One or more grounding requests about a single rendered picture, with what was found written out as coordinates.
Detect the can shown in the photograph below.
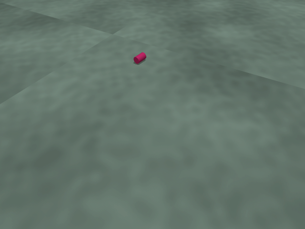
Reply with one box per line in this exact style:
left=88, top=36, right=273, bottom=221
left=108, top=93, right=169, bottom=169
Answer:
left=134, top=52, right=146, bottom=64

